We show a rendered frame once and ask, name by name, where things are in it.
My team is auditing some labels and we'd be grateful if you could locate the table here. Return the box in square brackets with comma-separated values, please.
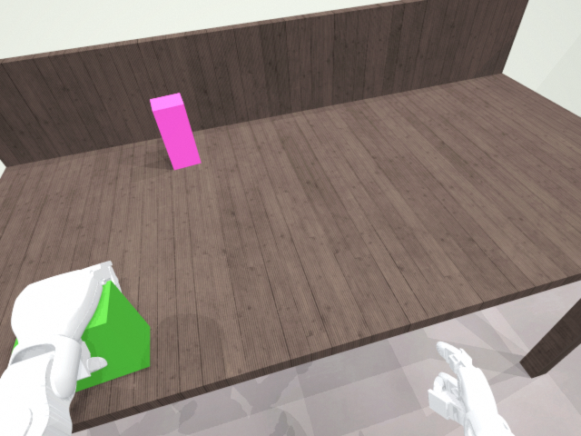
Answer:
[0, 0, 581, 433]

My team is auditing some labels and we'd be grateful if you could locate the robot left forearm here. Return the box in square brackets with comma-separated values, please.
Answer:
[0, 335, 82, 436]

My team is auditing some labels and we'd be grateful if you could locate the robot right hand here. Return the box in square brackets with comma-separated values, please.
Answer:
[428, 342, 498, 426]

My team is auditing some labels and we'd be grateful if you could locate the robot left hand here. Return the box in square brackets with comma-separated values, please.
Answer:
[11, 261, 122, 381]

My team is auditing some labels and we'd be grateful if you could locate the robot right forearm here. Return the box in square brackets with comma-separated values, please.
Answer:
[464, 409, 515, 436]

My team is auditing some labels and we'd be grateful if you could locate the sponge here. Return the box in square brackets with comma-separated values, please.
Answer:
[14, 281, 150, 392]

